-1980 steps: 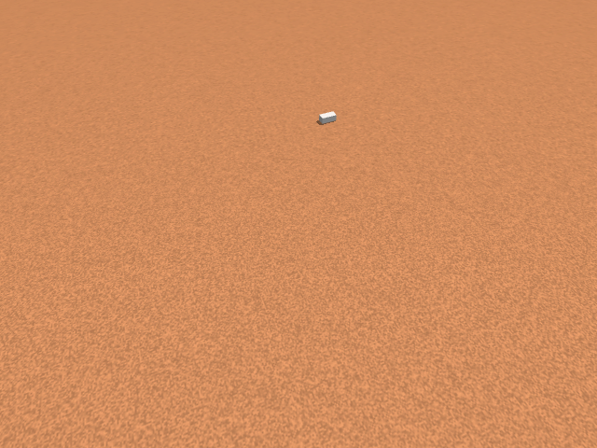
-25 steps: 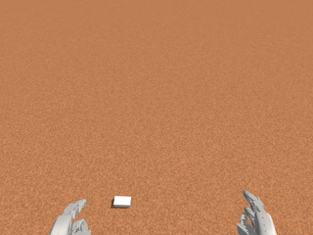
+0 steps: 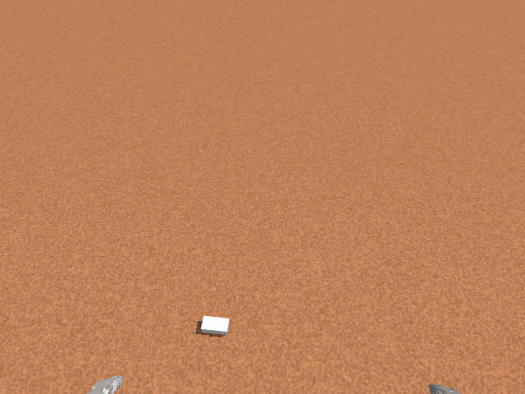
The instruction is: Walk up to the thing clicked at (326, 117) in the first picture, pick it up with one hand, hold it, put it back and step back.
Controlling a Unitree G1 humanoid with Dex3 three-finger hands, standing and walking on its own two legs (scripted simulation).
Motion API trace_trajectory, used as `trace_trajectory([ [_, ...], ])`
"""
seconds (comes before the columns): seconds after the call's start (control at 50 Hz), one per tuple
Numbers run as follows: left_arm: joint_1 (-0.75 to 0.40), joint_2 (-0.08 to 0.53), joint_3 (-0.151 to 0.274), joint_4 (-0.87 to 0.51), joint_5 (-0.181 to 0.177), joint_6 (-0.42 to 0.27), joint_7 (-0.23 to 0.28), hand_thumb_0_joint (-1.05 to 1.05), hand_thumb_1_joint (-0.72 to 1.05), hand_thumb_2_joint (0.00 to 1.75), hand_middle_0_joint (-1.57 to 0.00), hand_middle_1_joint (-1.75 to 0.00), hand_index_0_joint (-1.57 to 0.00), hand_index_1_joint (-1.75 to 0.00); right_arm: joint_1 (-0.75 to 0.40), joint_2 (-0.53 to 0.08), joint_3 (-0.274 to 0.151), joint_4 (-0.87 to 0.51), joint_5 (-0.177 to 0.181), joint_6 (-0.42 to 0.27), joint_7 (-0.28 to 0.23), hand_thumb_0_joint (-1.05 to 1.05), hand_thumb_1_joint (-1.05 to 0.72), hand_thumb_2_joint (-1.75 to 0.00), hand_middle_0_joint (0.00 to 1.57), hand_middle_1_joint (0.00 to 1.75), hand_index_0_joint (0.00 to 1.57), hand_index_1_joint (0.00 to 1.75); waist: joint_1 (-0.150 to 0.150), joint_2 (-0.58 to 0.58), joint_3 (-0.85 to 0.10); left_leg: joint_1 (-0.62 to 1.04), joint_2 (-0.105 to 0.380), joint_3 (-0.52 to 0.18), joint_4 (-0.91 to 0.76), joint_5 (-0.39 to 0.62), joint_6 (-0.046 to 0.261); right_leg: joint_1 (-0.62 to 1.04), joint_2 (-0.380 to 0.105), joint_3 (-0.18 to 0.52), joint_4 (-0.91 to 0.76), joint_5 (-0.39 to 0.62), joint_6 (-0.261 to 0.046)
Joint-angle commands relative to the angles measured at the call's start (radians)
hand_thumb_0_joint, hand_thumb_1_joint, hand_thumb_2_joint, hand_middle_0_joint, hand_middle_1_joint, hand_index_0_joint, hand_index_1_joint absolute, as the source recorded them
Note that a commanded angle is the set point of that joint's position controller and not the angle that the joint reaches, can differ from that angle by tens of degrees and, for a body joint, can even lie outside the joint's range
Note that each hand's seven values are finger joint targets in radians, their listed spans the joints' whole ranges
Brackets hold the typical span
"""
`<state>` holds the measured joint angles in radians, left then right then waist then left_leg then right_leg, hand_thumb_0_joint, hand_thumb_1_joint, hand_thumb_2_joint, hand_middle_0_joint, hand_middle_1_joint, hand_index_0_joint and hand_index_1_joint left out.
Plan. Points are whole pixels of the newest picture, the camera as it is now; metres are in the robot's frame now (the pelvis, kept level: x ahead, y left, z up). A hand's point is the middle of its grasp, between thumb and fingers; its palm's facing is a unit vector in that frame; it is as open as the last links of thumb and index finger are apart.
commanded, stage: stand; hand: left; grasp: from above
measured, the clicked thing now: (215, 325) +0.46 +0.20 -0.73
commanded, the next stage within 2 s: none
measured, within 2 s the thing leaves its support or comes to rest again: neither
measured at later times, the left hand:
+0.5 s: hand out of the picture +0.03 +0.23 -0.13, palm faces +0.04 -0.94 -0.33, open 7.4 cm
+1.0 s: hand out of the picture +0.06 +0.22 -0.12, palm faces +0.03 -0.94 -0.33, open 7.4 cm
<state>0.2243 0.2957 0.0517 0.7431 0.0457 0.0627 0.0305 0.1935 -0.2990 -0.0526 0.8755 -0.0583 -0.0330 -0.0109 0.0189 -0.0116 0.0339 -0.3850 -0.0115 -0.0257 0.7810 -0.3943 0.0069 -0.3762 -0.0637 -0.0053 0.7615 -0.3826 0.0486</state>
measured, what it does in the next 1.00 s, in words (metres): stands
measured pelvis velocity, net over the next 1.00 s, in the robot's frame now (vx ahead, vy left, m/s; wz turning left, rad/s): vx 0.00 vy -0.02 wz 0.00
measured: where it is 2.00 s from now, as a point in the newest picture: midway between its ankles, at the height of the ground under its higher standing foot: outside the picture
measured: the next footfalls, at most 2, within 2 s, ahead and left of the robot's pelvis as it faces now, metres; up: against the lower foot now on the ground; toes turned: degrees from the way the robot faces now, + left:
none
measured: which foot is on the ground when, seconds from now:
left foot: down 0.00-1.00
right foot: down 0.00-1.00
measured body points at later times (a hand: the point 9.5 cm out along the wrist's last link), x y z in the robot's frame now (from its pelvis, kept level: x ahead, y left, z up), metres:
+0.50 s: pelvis +0.00 +0.00 +0.03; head -0.01 -0.01 +0.48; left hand +0.03 +0.28 -0.11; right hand +0.07 -0.28 -0.11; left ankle +0.01 +0.12 -0.71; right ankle +0.01 -0.15 -0.71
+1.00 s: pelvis +0.00 -0.02 +0.04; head +0.00 -0.03 +0.49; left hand +0.05 +0.27 -0.10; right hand +0.06 -0.31 -0.11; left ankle +0.01 +0.12 -0.71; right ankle +0.01 -0.15 -0.71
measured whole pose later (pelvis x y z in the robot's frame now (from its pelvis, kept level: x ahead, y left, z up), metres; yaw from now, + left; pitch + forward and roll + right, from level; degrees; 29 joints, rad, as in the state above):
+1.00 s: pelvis +0.00 -0.02 +0.04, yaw +0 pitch -4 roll +0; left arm 0.14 0.30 0.04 1.14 0.02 0.00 0.01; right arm 0.15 -0.32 -0.03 1.13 -0.02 0.00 -0.01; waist 0.00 0.02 0.07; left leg -0.11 0.02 -0.04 0.38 -0.19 -0.03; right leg -0.10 -0.03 -0.03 0.37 -0.19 0.02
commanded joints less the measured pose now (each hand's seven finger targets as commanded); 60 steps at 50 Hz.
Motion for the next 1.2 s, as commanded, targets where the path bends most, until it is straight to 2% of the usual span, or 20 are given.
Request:
trace_trajectory([
  [0.0, -0.036, 0.131, 0.039, 0.012, -0.003, -0.061, 0.013, 0.0, 0.9, 0.9, -0.2, -0.3, -0.2, -0.3, -0.052, -0.152, -0.041, -0.045, 0.006, -0.018, -0.014, 0.0, -0.9, -0.9, 0.2, 0.3, 0.2, 0.3, 0.01, 0.075, -0.065, 0.078, 0.087, -0.135, -0.285, 0.189, 0.058, 0.094, -0.006, 0.02, -0.176, 0.156, -0.061],
  [0.02, -0.041, 0.131, 0.039, 0.039, -0.006, -0.062, 0.012, 0.0, 0.9, 0.9, -0.2, -0.3, -0.2, -0.3, -0.053, -0.162, -0.041, -0.034, 0.007, -0.015, -0.016, 0.0, -0.9, -0.9, 0.2, 0.3, 0.2, 0.3, 0.008, 0.087, -0.048, 0.063, 0.094, -0.15, -0.322, 0.145, 0.057, 0.124, -0.003, 0.017, -0.19, 0.151, -0.059],
  [0.06, -0.023, 0.138, 0.037, 0.093, -0.005, -0.066, 0.013, 0.0, 0.9, 0.9, -0.2, -0.3, -0.2, -0.3, -0.059, -0.163, -0.039, -0.005, 0.012, -0.01, -0.021, 0.0, -0.9, -0.9, 0.2, 0.3, 0.2, 0.3, 0.014, 0.055, -0.061, 0.116, 0.088, -0.128, -0.31, 0.237, 0.047, 0.163, -0.024, 0.031, -0.242, 0.22, -0.063],
  [0.1, -0.035, 0.15, 0.038, 0.132, -0.01, -0.069, 0.015, 0.0, 0.9, 0.9, -0.2, -0.3, -0.2, -0.3, -0.039, -0.165, -0.039, 0.025, 0.016, -0.004, -0.026, 0.0, -0.9, -0.9, 0.2, 0.3, 0.2, 0.3, -0.001, 0.048, -0.05, 0.147, 0.085, -0.113, -0.339, 0.249, 0.038, 0.183, -0.032, 0.039, -0.276, 0.233, -0.064],
  [0.14, -0.03, 0.156, 0.033, 0.173, -0.01, -0.069, 0.015, 0.0, 0.9, 0.9, -0.2, -0.3, -0.2, -0.3, -0.044, -0.167, -0.038, 0.053, 0.02, 0.003, -0.027, 0.0, -0.9, -0.9, 0.2, 0.3, 0.2, 0.3, 0.001, 0.04, -0.011, 0.148, 0.085, -0.114, -0.366, 0.211, 0.032, 0.188, -0.035, 0.039, -0.317, 0.202, -0.064],
  [0.18, -0.038, 0.154, 0.029, 0.199, -0.014, -0.068, 0.013, 0.0, 0.9, 0.9, -0.2, -0.3, -0.2, -0.3, -0.03, -0.173, -0.035, 0.077, 0.024, 0.004, -0.027, 0.0, -0.9, -0.9, 0.2, 0.3, 0.2, 0.3, -0.005, 0.054, -0.02, 0.169, 0.094, -0.12, -0.41, 0.197, 0.031, 0.217, -0.032, 0.032, -0.33, 0.207, -0.059],
  [0.26, -0.049, 0.166, 0.025, 0.25, -0.011, -0.071, 0.015, 0.0, 0.9, 0.9, -0.2, -0.3, -0.2, -0.3, -0.041, -0.167, -0.033, 0.11, 0.029, 0.007, -0.027, 0.0, -0.9, -0.9, 0.2, 0.3, 0.2, 0.3, -0.007, 0.021, -0.006, 0.199, 0.091, -0.104, -0.423, 0.261, 0.022, 0.236, -0.044, 0.037, -0.374, 0.226, -0.057],
  [0.3, -0.038, 0.159, 0.018, 0.274, -0.011, -0.073, 0.014, 0.0, 0.9, 0.9, -0.2, -0.3, -0.2, -0.3, -0.044, -0.166, -0.033, 0.127, 0.03, 0.011, -0.026, 0.0, -0.9, -0.9, 0.2, 0.3, 0.2, 0.3, -0.006, 0.011, 0.008, 0.216, 0.089, -0.101, -0.431, 0.236, 0.019, 0.231, -0.045, 0.038, -0.398, 0.207, -0.053],
  [0.54, -0.071, 0.179, 0.015, 0.319, -0.013, -0.077, 0.011, 0.0, 0.9, 0.9, -0.2, -0.3, -0.2, -0.3, -0.065, -0.175, -0.026, 0.168, 0.032, 0.021, -0.015, 0.0, -0.9, -0.9, 0.2, 0.3, 0.2, 0.3, -0.006, 0.019, 0.05, 0.204, 0.092, -0.094, -0.478, 0.167, 0.014, 0.237, -0.049, 0.047, -0.462, 0.13, -0.05],
  [0.56, -0.064, 0.181, 0.015, 0.322, -0.013, -0.08, 0.01, 0.0, 0.9, 0.9, -0.2, -0.3, -0.2, -0.3, -0.071, -0.179, -0.027, 0.167, 0.032, 0.018, -0.014, 0.0, -0.9, -0.9, 0.2, 0.3, 0.2, 0.3, -0.003, 0.02, 0.023, 0.227, 0.095, -0.092, -0.469, 0.206, 0.016, 0.247, -0.055, 0.05, -0.462, 0.165, -0.052],
  [0.58, -0.081, 0.188, 0.017, 0.322, -0.015, -0.078, 0.008, 0.0, 0.9, 0.9, -0.2, -0.3, -0.2, -0.3, -0.063, -0.176, -0.023, 0.172, 0.033, 0.02, -0.014, 0.0, -0.9, -0.9, 0.2, 0.3, 0.2, 0.3, -0.01, 0.026, 0.04, 0.199, 0.096, -0.094, -0.487, 0.168, 0.013, 0.248, -0.049, 0.045, -0.459, 0.147, -0.05],
  [0.64, -0.081, 0.19, 0.017, 0.329, -0.015, -0.082, 0.008, 0.0, 0.9, 0.9, -0.2, -0.3, -0.2, -0.3, -0.075, -0.179, -0.02, 0.172, 0.034, 0.018, -0.014, 0.0, -0.9, -0.9, 0.2, 0.3, 0.2, 0.3, -0.005, 0.013, 0.017, 0.223, 0.099, -0.09, -0.476, 0.216, 0.016, 0.265, -0.057, 0.052, -0.463, 0.186, -0.05],
  [0.7, -0.097, 0.199, 0.019, 0.334, -0.017, -0.078, 0.004, 0.0, 0.9, 0.9, -0.2, -0.3, -0.2, -0.3, -0.069, -0.186, -0.017, 0.18, 0.034, 0.021, -0.013, 0.0, -0.9, -0.9, 0.2, 0.3, 0.2, 0.3, -0.008, 0.012, 0.044, 0.201, 0.097, -0.09, -0.493, 0.147, 0.012, 0.246, -0.049, 0.052, -0.473, 0.124, -0.05],
  [0.72, -0.097, 0.196, 0.018, 0.334, -0.017, -0.079, 0.005, 0.0, 0.9, 0.9, -0.2, -0.3, -0.2, -0.3, -0.079, -0.188, -0.017, 0.176, 0.035, 0.019, -0.013, 0.0, -0.9, -0.9, 0.2, 0.3, 0.2, 0.3, -0.008, 0.021, 0.026, 0.222, 0.104, -0.089, -0.484, 0.193, 0.017, 0.256, -0.056, 0.055, -0.469, 0.162, -0.054],
  [0.82, -0.105, 0.198, 0.015, 0.339, -0.02, -0.084, 0.001, 0.0, 0.9, 0.9, -0.2, -0.3, -0.2, -0.3, -0.081, -0.192, -0.012, 0.186, 0.036, 0.015, -0.012, 0.0, -0.9, -0.9, 0.2, 0.3, 0.2, 0.3, -0.004, 0.007, 0.016, 0.233, 0.107, -0.083, -0.478, 0.252, 0.011, 0.267, -0.058, 0.059, -0.477, 0.19, -0.054],
  [0.94, -0.122, 0.208, 0.016, 0.341, -0.023, -0.083, -0.001, 0.0, 0.9, 0.9, -0.2, -0.3, -0.2, -0.3, -0.077, -0.197, -0.007, 0.193, 0.038, 0.016, -0.012, 0.0, -0.9, -0.9, 0.2, 0.3, 0.2, 0.3, -0.011, 0.01, 0.016, 0.232, 0.111, -0.078, -0.487, 0.254, 0.008, 0.272, -0.055, 0.058, -0.483, 0.19, -0.056],
  [0.98, -0.128, 0.215, 0.018, 0.34, -0.026, -0.084, -0.001, 0.0, 0.9, 0.9, -0.2, -0.3, -0.2, -0.3, -0.077, -0.206, -0.007, 0.193, 0.037, 0.014, -0.013, 0.0, -0.9, -0.9, 0.2, 0.3, 0.2, 0.3, -0.013, 0.018, -0.014, 0.253, 0.115, -0.074, -0.483, 0.288, 0.01, 0.287, -0.062, 0.064, -0.478, 0.247, -0.057],
  [1.04, -0.132, 0.214, 0.018, 0.344, -0.025, -0.083, -0.003, 0.0, 0.9, 0.9, -0.2, -0.3, -0.2, -0.3, -0.076, -0.199, -0.002, 0.199, 0.038, 0.015, -0.013, 0.0, -0.9, -0.9, 0.2, 0.3, 0.2, 0.3, -0.011, 0.0, 0.008, 0.236, 0.114, -0.074, -0.49, 0.261, 0.008, 0.276, -0.056, 0.058, -0.482, 0.206, -0.056],
  [1.1, -0.129, 0.212, 0.015, 0.346, -0.025, -0.084, -0.006, 0.0, 0.9, 0.9, -0.2, -0.3, -0.2, -0.3, -0.08, -0.209, -0.003, 0.201, 0.039, 0.014, -0.013, 0.0, -0.9, -0.9, 0.2, 0.3, 0.2, 0.3, -0.012, 0.01, -0.003, 0.258, 0.119, -0.073, -0.49, 0.278, 0.009, 0.27, -0.056, 0.06, -0.482, 0.231, -0.057],
  [1.18, -0.146, 0.225, 0.018, 0.344, -0.026, -0.083, -0.007, 0.0, 0.9, 0.9, -0.2, -0.3, -0.2, -0.3, -0.085, -0.208, -0.001, 0.2, 0.039, 0.016, -0.01, 0.0, -0.9, -0.9, 0.2, 0.3, 0.2, 0.3, -0.016, 0.006, 0.007, 0.238, 0.115, -0.07, -0.494, 0.235, 0.007, 0.266, -0.054, 0.064, -0.491, 0.179, -0.058],
])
